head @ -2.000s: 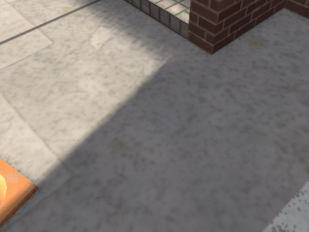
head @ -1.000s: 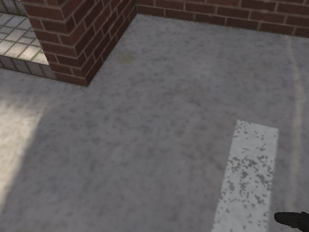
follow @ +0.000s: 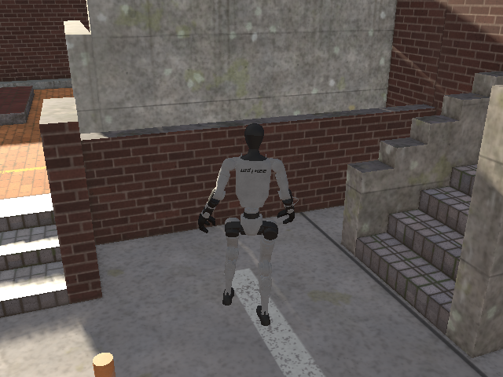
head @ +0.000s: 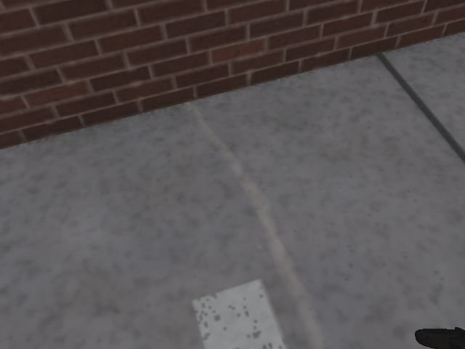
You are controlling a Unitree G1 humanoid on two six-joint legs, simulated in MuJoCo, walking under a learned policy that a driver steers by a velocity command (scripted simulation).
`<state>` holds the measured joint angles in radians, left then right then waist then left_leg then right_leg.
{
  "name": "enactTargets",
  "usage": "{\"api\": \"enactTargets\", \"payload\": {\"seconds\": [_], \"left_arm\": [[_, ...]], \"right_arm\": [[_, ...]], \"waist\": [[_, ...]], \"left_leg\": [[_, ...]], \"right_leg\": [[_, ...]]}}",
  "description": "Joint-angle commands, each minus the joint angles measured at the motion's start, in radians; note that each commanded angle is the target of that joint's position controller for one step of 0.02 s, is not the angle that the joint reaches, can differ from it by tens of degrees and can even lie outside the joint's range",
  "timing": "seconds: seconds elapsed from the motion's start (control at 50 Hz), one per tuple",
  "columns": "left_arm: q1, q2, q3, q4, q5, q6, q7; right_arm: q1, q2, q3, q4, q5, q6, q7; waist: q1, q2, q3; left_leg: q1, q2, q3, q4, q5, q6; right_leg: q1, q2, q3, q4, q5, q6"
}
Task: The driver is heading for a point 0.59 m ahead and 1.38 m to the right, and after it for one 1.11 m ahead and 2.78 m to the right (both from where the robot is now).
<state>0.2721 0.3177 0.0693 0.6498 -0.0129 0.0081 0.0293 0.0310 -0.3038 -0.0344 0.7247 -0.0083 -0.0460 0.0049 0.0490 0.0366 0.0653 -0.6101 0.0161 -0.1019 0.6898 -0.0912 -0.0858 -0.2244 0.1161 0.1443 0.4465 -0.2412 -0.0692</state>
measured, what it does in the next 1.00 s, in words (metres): walks ahead, turning right: left foot, then right foot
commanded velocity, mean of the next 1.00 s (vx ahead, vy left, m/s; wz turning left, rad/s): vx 0.20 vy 0.00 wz -0.57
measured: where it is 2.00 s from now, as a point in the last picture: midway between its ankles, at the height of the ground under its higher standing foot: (404, 263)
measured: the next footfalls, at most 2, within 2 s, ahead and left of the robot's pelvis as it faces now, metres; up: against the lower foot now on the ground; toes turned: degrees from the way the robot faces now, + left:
left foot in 0.10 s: +0.20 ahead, +0.13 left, +0.00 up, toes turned -9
right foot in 0.54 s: +0.06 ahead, -0.11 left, +0.00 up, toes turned -22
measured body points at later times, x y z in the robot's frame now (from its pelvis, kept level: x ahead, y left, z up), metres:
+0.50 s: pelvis +0.07 +0.02 +0.00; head +0.10 +0.00 +0.44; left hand +0.30 +0.24 -0.09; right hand +0.13 -0.30 -0.11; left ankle +0.16 +0.13 -0.74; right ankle +0.04 -0.10 -0.72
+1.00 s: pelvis +0.23 -0.06 -0.01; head +0.24 -0.09 +0.44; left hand +0.38 +0.19 -0.11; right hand +0.29 -0.39 -0.09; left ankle +0.40 -0.02 -0.73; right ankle +0.03 -0.09 -0.74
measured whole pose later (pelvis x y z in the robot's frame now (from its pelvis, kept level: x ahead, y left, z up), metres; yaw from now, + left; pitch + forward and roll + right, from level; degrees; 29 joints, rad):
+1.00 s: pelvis +0.23 -0.06 -0.01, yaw -33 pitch +2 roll +1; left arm 0.46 0.29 0.06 0.75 -0.02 -0.03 0.03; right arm 0.02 -0.30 -0.06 0.74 0.01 -0.10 0.05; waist 0.08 0.03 0.00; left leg -0.47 -0.01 -0.01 0.48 -0.06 -0.01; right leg 0.05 0.02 0.19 0.33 -0.41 -0.03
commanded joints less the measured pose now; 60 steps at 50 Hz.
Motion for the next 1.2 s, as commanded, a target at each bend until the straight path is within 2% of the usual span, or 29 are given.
{"api": "enactTargets", "payload": {"seconds": [0.02, 0.08, 0.1, 0.12, 0.14, 0.16, 0.18, 0.26, 0.44, 0.5, 0.52, 0.54, 0.56, 0.58, 0.6, 0.62, 0.66, 0.68, 0.82, 0.92, 0.98, 1.02, 1.04, 1.06, 1.08, 1.1, 1.14, 1.16, 1.2], "left_arm": [[-0.013, 0.152, 0.044, -0.058, -0.001, 0.001, 0.01], [-0.069, 0.121, 0.034, -0.074, -0.005, 0.003, 0.012], [-0.047, 0.068, 0.017, -0.09, 0.011, -0.001, 0.011], [0.112, 0.029, 0.007, -0.083, 0.009, -0.001, 0.011], [0.165, 0.129, 0.027, -0.063, 0.007, 0.003, 0.009], [0.097, 0.19, 0.048, -0.049, -0.005, 0.017, 0.012], [0.05, 0.193, 0.055, -0.046, -0.009, 0.034, 0.017], [0.005, 0.106, 0.037, -0.071, -0.012, 0.06, 0.016], [-0.063, 0.088, 0.024, -0.108, -0.001, 0.052, -0.016], [0.006, 0.09, 0.033, -0.079, -0.004, 0.053, -0.035], [0.063, 0.099, 0.043, -0.046, -0.005, 0.051, -0.036], [0.158, 0.116, 0.056, -0.004, -0.013, 0.048, -0.032], [0.242, 0.194, 0.074, 0.007, -0.014, 0.04, -0.017], [0.189, 0.283, 0.081, -0.033, 0.017, 0.004, -0.03], [0.11, 0.215, 0.062, -0.049, 0.029, -0.028, -0.031], [0.062, 0.175, 0.047, -0.047, 0.02, -0.046, -0.025], [0.041, 0.136, 0.031, -0.042, 0.004, -0.052, -0.014], [0.061, 0.123, 0.024, -0.038, 0.01, -0.056, -0.009], [0.164, 0.145, 0.036, 0.007, -0.002, -0.061, 0.008], [0.203, 0.136, 0.035, 0.05, -0.009, -0.052, 0.005], [0.189, 0.146, 0.04, 0.065, -0.009, -0.044, 0.003], [0.166, 0.111, 0.025, 0.061, 0.002, -0.04, 0.001], [0.162, 0.064, 0.005, 0.037, 0.021, -0.04, 0.002], [0.287, -0.019, -0.015, 0.024, -0.007, -0.056, 0.003], [0.24, 0.083, 0.003, 0.046, -0.026, -0.07, 0.003], [0.13, 0.126, 0.015, 0.033, -0.034, -0.078, -0.003], [0.026, 0.105, 0.012, 0.017, -0.005, -0.089, -0.009], [0.028, 0.089, 0.012, 0.016, -0.002, -0.09, -0.014], [0.039, 0.05, 0.004, 0.022, -0.003, -0.084, -0.02]], "right_arm": [[-0.008, -0.11, -0.034, -0.066, 0.002, -0.012, 0.004], [0.069, -0.128, -0.051, -0.054, -0.005, -0.031, 0.002], [0.11, -0.185, -0.062, -0.06, -0.022, -0.034, -0.007], [0.116, -0.221, -0.065, -0.063, -0.047, -0.018, -0.014], [0.144, -0.183, -0.066, -0.053, -0.017, -0.005, -0.012], [0.113, -0.123, -0.049, -0.073, -0.007, 0.001, -0.015], [0.081, -0.097, -0.041, -0.079, -0.009, 0.012, -0.017], [0.029, -0.103, -0.04, -0.077, -0.017, 0.037, -0.035], [0.042, -0.171, -0.07, -0.047, 0.004, 0.058, -0.028], [0.038, -0.193, -0.08, -0.031, 0.036, 0.061, -0.021], [0.044, -0.169, -0.075, -0.022, 0.041, 0.06, -0.021], [0.041, -0.114, -0.062, -0.017, 0.035, 0.058, -0.016], [0.007, -0.022, -0.035, -0.043, 0.006, 0.054, -0.001], [-0.082, -0.068, -0.053, -0.107, 0.016, 0.03, -0.003], [-0.107, -0.138, -0.073, -0.108, 0.037, 0.008, 0.0], [-0.065, -0.159, -0.083, -0.09, 0.04, -0.005, 0.002], [-0.021, -0.146, -0.086, -0.046, 0.006, -0.019, 0.001], [-0.025, -0.13, -0.083, -0.038, 0.005, -0.025, 0.005], [-0.124, -0.072, -0.062, -0.059, 0.02, -0.043, 0.024], [-0.172, -0.067, -0.044, -0.081, 0.025, -0.063, 0.047], [-0.098, -0.106, -0.055, -0.07, 0.025, -0.075, 0.046], [0.105, -0.162, -0.082, -0.018, 0.016, -0.079, 0.032], [0.291, -0.218, -0.091, 0.003, 0.0, -0.079, 0.027], [0.38, -0.282, -0.11, 0.051, -0.004, -0.07, 0.037], [0.353, -0.171, -0.079, 0.047, 0.023, -0.072, 0.043], [0.296, -0.124, -0.066, 0.042, 0.025, -0.067, 0.036], [0.219, -0.092, -0.053, 0.035, 0.008, -0.056, 0.028], [0.208, -0.08, -0.046, 0.034, -0.003, -0.058, 0.023], [0.215, -0.074, -0.042, 0.044, 0.007, -0.063, 0.019]], "waist": [[-0.027, -0.152, -0.154], [-0.085, -0.17, -0.149], [-0.077, -0.056, -0.228], [0.001, 0.19, -0.285], [-0.006, 0.206, -0.319], [-0.033, 0.117, -0.247], [-0.036, 0.067, -0.204], [-0.035, 0.117, -0.12], [-0.073, 0.13, -0.161], [-0.029, 0.112, -0.156], [-0.007, 0.094, -0.153], [0.027, 0.009, -0.139], [0.045, -0.263, -0.099], [0.049, -0.305, -0.041], [0.027, -0.216, 0.013], [-0.014, -0.219, 0.027], [-0.033, -0.183, 0.002], [-0.033, -0.178, -0.011], [0.015, -0.18, 0.004], [0.048, -0.178, 0.034], [0.009, -0.215, 0.018], [-0.094, -0.187, -0.127], [-0.166, -0.069, -0.307], [-0.101, 0.314, -0.414], [-0.127, 0.205, -0.311], [-0.132, 0.12, -0.178], [-0.096, 0.01, -0.071], [-0.072, 0.038, -0.069], [-0.057, 0.064, -0.066]], "left_leg": [[0.149, -0.048, 0.008, -0.095, -0.01, 0.014], [0.303, -0.021, 0.013, -0.287, 0.135, 0.07], [0.484, 0.148, -0.117, -0.281, 0.406, 0.134], [0.705, 0.385, -0.4, -0.272, 0.701, 0.328], [0.696, 0.457, -0.548, -0.305, 0.524, 0.398], [0.638, 0.388, -0.422, -0.307, 0.386, 0.365], [0.575, 0.322, -0.303, -0.317, 0.27, 0.321], [0.409, 0.206, -0.066, -0.408, 0.106, 0.296], [0.46, 0.289, 0.051, -0.413, 0.093, 0.32], [0.373, 0.291, 0.074, -0.412, -0.26, 0.264], [0.296, 0.265, 0.105, -0.369, -0.375, 0.225], [0.177, 0.209, 0.177, -0.213, -0.466, 0.165], [-0.085, 0.076, 0.293, 0.193, -0.551, 0.068], [-0.286, -0.026, 0.105, 0.32, -0.53, 0.07], [-0.294, 0.027, 0.032, 0.357, -0.406, 0.098], [-0.289, 0.041, 0.026, 0.333, -0.288, 0.108], [-0.223, 0.056, 0.03, 0.272, -0.147, 0.082], [-0.184, 0.043, 0.041, 0.257, -0.081, 0.072], [-0.06, -0.012, 0.047, -0.047, 0.099, 0.016], [0.029, -0.008, 0.069, -0.173, 0.084, 0.04], [0.129, -0.019, 0.095, -0.205, -0.001, 0.089], [0.431, -0.019, 0.107, -0.242, 0.023, 0.156], [0.741, 0.155, -0.096, -0.199, -0.006, 0.231], [1.006, 0.357, -0.586, -0.345, -0.263, 0.371], [0.951, 0.353, -0.646, -0.425, -0.405, 0.352], [0.834, 0.323, -0.479, -0.425, -0.358, 0.319], [0.635, 0.248, -0.292, -0.457, -0.14, 0.304], [0.583, 0.224, -0.24, -0.48, -0.078, 0.301], [0.541, 0.205, -0.178, -0.518, 0.009, 0.317]], "right_leg": [[0.053, -0.232, 0.218, 0.01, 0.476, -0.115], [0.042, -0.172, 0.27, 0.128, 0.329, -0.058], [-0.036, -0.095, 0.193, 0.305, 0.129, -0.007], [-0.277, 0.053, 0.076, 0.534, -0.481, 0.063], [-0.351, -0.014, 0.049, 0.699, -0.492, 0.107], [-0.376, -0.055, 0.042, 0.782, -0.409, 0.13], [-0.383, -0.078, 0.014, 0.806, -0.337, 0.144], [-0.309, -0.109, -0.081, 0.718, -0.2, 0.162], [-0.153, -0.166, -0.161, 0.348, -0.133, 0.121], [-0.006, -0.143, -0.217, 0.15, -0.057, 0.052], [0.095, -0.116, -0.229, 0.096, -0.066, 0.019], [0.211, -0.129, -0.165, 0.017, -0.127, -0.027], [0.31, -0.367, 0.215, -0.119, -0.248, -0.135], [0.198, -0.485, 0.589, -0.273, -0.477, -0.283], [0.176, -0.467, 0.526, -0.327, -0.52, -0.251], [0.175, -0.434, 0.448, -0.322, -0.456, -0.208], [0.189, -0.364, 0.316, -0.301, -0.284, -0.151], [0.185, -0.337, 0.274, -0.302, -0.21, -0.139], [0.153, -0.282, 0.17, -0.278, -0.01, -0.124], [0.16, -0.313, 0.18, -0.232, 0.06, -0.125], [0.2, -0.342, 0.202, -0.17, 0.246, -0.107], [0.163, -0.26, 0.125, 0.078, 0.527, -0.06], [-0.013, -0.193, 0.082, 0.378, 0.347, -0.023], [-0.364, -0.023, 0.018, 0.709, -0.279, 0.051], [-0.486, -0.066, 0.088, 0.828, -0.318, 0.05], [-0.532, -0.111, 0.062, 0.84, -0.234, 0.039], [-0.488, -0.19, -0.009, 0.754, -0.106, 0.038], [-0.443, -0.217, -0.018, 0.722, -0.069, 0.038], [-0.418, -0.228, -0.046, 0.667, -0.053, 0.05]]}}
